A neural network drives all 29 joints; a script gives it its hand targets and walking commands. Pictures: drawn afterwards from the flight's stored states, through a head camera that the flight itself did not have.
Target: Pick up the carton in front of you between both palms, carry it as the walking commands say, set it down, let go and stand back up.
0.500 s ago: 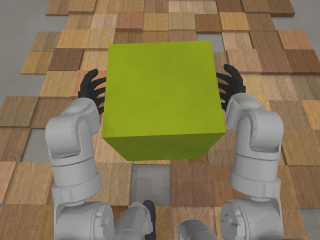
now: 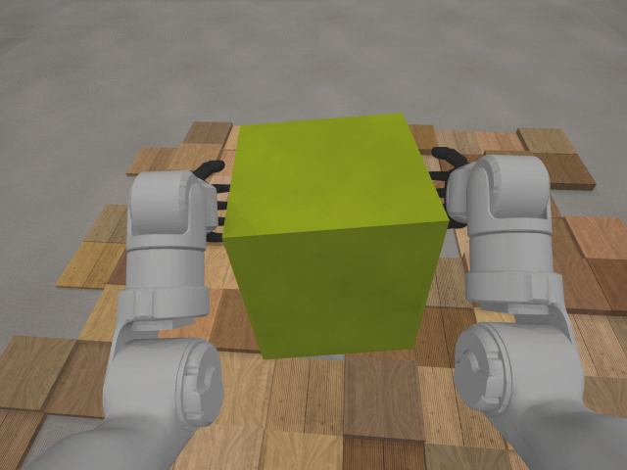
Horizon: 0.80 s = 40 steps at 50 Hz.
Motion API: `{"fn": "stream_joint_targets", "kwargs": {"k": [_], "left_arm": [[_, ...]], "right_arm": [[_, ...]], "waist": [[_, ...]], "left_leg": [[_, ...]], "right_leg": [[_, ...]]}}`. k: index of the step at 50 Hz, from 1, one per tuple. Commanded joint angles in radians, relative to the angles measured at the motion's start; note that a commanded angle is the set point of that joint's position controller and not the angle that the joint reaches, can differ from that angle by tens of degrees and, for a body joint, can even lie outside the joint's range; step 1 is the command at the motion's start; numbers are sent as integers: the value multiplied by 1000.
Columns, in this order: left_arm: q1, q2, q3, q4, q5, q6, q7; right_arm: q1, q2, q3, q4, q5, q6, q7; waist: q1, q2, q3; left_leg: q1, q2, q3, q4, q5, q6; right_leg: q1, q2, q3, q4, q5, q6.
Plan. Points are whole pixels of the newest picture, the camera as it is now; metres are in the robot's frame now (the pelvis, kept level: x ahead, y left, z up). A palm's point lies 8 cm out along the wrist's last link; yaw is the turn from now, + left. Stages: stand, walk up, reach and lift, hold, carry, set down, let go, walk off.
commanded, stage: carry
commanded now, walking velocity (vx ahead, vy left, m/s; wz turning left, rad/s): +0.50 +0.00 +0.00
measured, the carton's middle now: (329, 241) +0.39 +0.01 +0.09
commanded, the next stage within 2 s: none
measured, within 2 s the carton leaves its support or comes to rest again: neither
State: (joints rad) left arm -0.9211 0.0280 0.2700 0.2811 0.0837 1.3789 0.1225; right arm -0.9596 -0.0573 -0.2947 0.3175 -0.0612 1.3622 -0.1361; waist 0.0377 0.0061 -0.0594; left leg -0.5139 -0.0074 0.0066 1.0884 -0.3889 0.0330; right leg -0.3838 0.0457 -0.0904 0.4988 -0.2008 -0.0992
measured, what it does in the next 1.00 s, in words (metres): walks ahead: left foot, then right foot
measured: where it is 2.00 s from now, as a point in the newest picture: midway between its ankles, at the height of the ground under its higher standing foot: (301, 227)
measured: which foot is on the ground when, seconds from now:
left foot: up 0.00-0.30, down 0.32-0.76, up 0.78-1.00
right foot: down 0.00-0.32, up 0.34-0.74, down 0.76-1.00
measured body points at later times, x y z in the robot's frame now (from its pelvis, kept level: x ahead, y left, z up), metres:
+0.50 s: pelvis +0.31 +0.05 -0.01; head +0.38 +0.07 +0.43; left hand +0.70 +0.20 +0.06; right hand +0.68 -0.10 +0.07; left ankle +0.35 +0.11 -0.75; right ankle +0.25 -0.08 -0.65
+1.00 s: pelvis +0.62 +0.05 +0.00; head +0.66 +0.05 +0.45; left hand +0.99 +0.24 +0.14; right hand +1.03 -0.06 +0.15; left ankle +0.66 +0.17 -0.68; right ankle +0.62 -0.04 -0.73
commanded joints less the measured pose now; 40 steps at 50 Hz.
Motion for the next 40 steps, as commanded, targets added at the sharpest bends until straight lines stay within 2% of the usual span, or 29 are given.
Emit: {"fn": "stream_joint_targets", "kwargs": {"k": [1, 5, 6, 10, 12, 14, 15, 16, 17, 18, 19, 20, 21, 22, 24, 26, 28, 29, 33, 35, 36, 37, 38, 39, 40], "left_arm": [[-850, -1180, -489, -144, -499, -64, -236], [-864, -1250, -541, -219, -536, -109, -246], [-858, -1259, -559, -240, -541, -120, -246], [-811, -1254, -633, -334, -548, -156, -240], [-759, -1233, -663, -361, -541, -165, -232], [-690, -1215, -686, -353, -521, -173, -226], [-663, -1210, -702, -342, -512, -178, -226], [-635, -1202, -716, -325, -502, -186, -227], [-584, -1202, -726, -295, -488, -190, -230], [-574, -1209, -717, -264, -491, -183, -230], [-569, -1190, -720, -287, -479, -186, -226], [-597, -1198, -728, -313, -481, -191, -223], [-618, -1210, -736, -334, -483, -198, -218], [-620, -1216, -738, -350, -484, -204, -211], [-596, -1208, -744, -377, -473, -210, -195], [-555, -1185, -744, -405, -454, -211, -176], [-532, -1140, -741, -427, -428, -208, -159], [-528, -1118, -738, -432, -416, -206, -153], [-550, -1028, -734, -461, -393, -184, -138], [-554, -980, -721, -446, -394, -156, -137], [-546, -959, -713, -421, -395, -142, -139], [-543, -938, -698, -398, -399, -126, -144], [-549, -919, -678, -375, -401, -110, -151], [-550, -893, -653, -344, -379, -106, -155], [-531, -895, -633, -314, -377, -104, -160]], "right_arm": [[-681, 1185, 449, -61, 385, -28, 224], [-633, 1208, 471, -109, 352, -69, 208], [-618, 1210, 485, -126, 346, -78, 204], [-567, 1214, 568, -211, 353, -111, 195], [-535, 1204, 607, -249, 360, -119, 193], [-494, 1188, 634, -255, 360, -123, 198], [-468, 1185, 642, -253, 361, -127, 204], [-444, 1172, 648, -257, 363, -132, 213], [-423, 1151, 644, -246, 369, -137, 225], [-392, 1108, 638, -199, 344, -151, 228], [-353, 1135, 648, -195, 358, -160, 235], [-381, 1161, 659, -245, 376, -173, 242], [-433, 1176, 680, -305, 399, -180, 245], [-481, 1191, 708, -358, 427, -184, 247], [-534, 1208, 749, -444, 476, -188, 249], [-542, 1198, 769, -499, 505, -186, 251], [-540, 1173, 785, -527, 522, -179, 256], [-546, 1158, 791, -537, 529, -174, 259], [-575, 1087, 793, -548, 544, -147, 267], [-563, 1042, 768, -511, 532, -123, 262], [-544, 1019, 751, -477, 521, -109, 258], [-539, 998, 735, -442, 508, -96, 255], [-544, 985, 721, -396, 502, -83, 252], [-571, 995, 701, -371, 498, -70, 250], [-597, 987, 690, -367, 496, -56, 251]], "waist": [[23, -105, -440], [40, -96, -418], [37, -91, -407], [58, -113, -398], [66, -133, -412], [36, -160, -460], [-19, -154, -498], [-65, -87, -514], [-47, 86, -550], [-94, 333, -690], [-104, 245, -725], [-103, 182, -657], [-110, 89, -605], [-107, 74, -585], [-103, 79, -561], [-107, 114, -564], [-112, 107, -541], [-115, 100, -519], [-107, 143, -482], [-95, 148, -477], [-104, 137, -479], [-84, 136, -480], [-35, 112, -491], [-4, -16, -583], [95, -275, -611]], "left_leg": [[-222, 46, -25, -42, 93, -17], [-309, 64, -4, -145, 165, -30], [-280, 63, 10, -228, 181, -31], [-159, 20, 77, -453, 383, 2], [-73, -7, 100, -571, 481, 26], [108, -20, 111, -689, 530, 52], [294, -9, 123, -765, 613, 56], [497, 45, 93, -771, 664, 36], [754, 223, -61, -605, 1035, 24], [1083, 412, -428, -573, 1019, 251], [1050, 410, -453, -600, 792, 275], [969, 352, -401, -624, 705, 245], [905, 325, -355, -635, 700, 211], [860, 313, -327, -644, 720, 199], [789, 272, -249, -652, 722, 173], [798, 262, -220, -635, 758, 179], [768, 268, -203, -652, 772, 187], [745, 257, -193, -665, 796, 184], [708, 184, -57, -610, 1038, 127], [661, 155, 8, -541, 1111, 107], [683, 129, 13, -502, 1041, 84], [660, 126, 29, -445, 1029, 72], [557, 117, 69, -317, 998, 56], [211, 68, 41, -137, 813, -17], [-123, -59, 43, 197, 186, -64]], "right_leg": [[514, -279, 346, -139, 280, -115], [561, -275, 319, -129, 286, -128], [540, -271, 298, -150, 302, -123], [561, -218, 188, -99, 537, -74], [585, -189, 131, -41, 589, -46], [578, -177, 98, 79, 689, -7], [506, -157, 57, 221, 699, 19], [343, -127, 49, 376, 540, 33], [73, -75, 36, 513, -124, 44], [-267, 29, 97, 768, -370, 90], [-315, -22, 142, 864, -336, 76], [-361, -43, 138, 823, -297, 73], [-377, -66, 139, 760, -232, 76], [-380, -78, 128, 733, -202, 78], [-362, -82, 106, 679, -160, 87], [-409, -88, 92, 658, -151, 90], [-419, -83, 64, 556, -186, 97], [-405, -76, 53, 483, -153, 96], [-281, -12, -33, 280, 75, 64], [-157, 32, -81, 153, 121, 42], [-115, 12, -26, 35, 297, 24], [-9, 23, -44, -58, 345, 17], [194, 10, -53, -162, 436, 5], [586, -105, 117, -43, 515, -90], [794, -321, 451, -32, 811, -242]]}}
